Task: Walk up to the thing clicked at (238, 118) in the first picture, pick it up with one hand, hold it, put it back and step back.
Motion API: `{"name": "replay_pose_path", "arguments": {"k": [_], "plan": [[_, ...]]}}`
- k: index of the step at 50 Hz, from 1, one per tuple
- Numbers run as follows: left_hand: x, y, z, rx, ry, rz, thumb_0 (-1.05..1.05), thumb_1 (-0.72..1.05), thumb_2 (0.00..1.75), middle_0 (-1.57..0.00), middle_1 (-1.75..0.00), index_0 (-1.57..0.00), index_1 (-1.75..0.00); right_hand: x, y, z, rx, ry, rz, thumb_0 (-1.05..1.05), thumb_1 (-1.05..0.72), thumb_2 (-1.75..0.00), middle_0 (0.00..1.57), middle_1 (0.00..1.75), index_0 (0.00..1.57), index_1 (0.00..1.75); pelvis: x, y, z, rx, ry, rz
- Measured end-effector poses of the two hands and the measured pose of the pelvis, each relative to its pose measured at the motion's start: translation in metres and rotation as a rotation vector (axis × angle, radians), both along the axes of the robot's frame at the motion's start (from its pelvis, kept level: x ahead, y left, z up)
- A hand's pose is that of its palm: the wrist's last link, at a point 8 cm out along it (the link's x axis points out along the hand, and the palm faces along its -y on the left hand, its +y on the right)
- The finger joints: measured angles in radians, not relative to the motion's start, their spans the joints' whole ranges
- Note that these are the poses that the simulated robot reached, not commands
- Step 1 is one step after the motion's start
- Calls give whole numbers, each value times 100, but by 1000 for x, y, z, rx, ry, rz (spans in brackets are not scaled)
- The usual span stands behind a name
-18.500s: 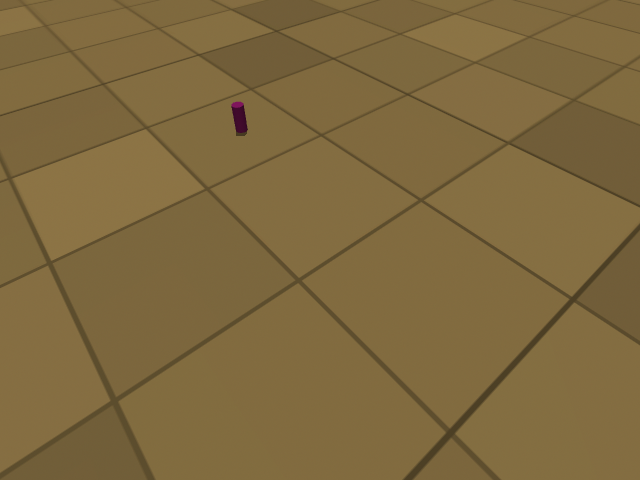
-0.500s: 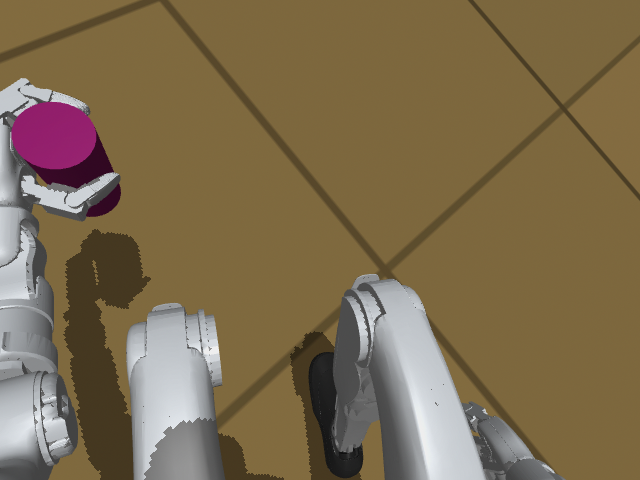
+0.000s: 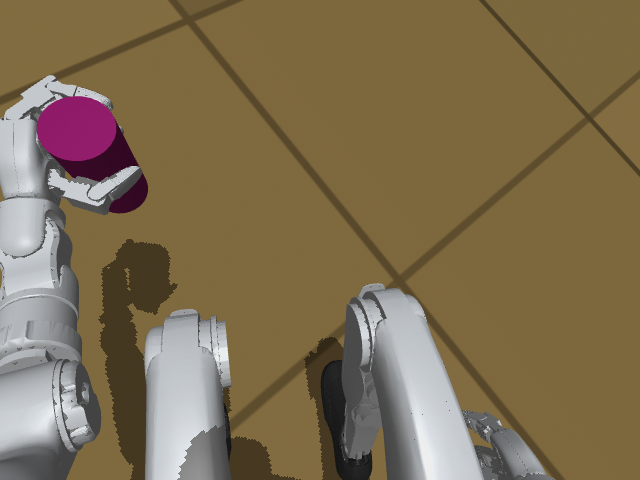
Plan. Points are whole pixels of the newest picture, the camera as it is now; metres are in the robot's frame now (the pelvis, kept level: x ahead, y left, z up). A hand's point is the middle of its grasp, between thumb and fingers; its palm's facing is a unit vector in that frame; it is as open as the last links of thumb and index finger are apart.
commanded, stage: settle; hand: left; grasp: from the side
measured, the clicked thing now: (102, 163) +0.49 +0.22 -0.06
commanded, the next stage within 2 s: lift in 0.22 s
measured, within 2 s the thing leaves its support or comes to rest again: neither
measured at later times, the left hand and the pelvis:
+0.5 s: hand (92, 142) +0.49 +0.22 -0.01, palm faces +0.07 -1.00 -0.05, open 9.7 cm; pelvis +0.00 +0.00 +0.02, yaw +1 degrees
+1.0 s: hand (23, 116) +0.44 +0.22 +0.11, palm faces +0.05 -1.00 -0.03, open 9.7 cm; pelvis +0.01 +0.00 +0.10, yaw +3 degrees
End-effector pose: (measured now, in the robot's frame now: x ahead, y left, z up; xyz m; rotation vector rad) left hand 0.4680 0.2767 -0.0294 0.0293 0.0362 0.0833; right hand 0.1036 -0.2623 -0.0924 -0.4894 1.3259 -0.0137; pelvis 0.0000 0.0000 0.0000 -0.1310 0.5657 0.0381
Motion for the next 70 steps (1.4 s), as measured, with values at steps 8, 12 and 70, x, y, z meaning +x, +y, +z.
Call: {"name": "replay_pose_path", "arguments": {"k": [8,12,70], "plan": [[-1,0,7,10,10,-8,-2,-40,113,-72,-106,-78,-108,-3,1,6,2,-2,-9,0,-91,-90,20,30,20,30,-1,1,7,4,7,5],[0,-2,10,5,10,-8,-2,-41,113,-71,-106,-78,-109,-4,0,8,2,0,-11,0,-91,-90,20,30,20,30,-1,1,9,7,9,7],[-85,-10,288,-4,29,4,-3,-44,118,-71,-109,-77,-112,88,25,219,121,-357,-130,1,-91,-89,20,30,20,30,34,3,225,68,-126,43]]}}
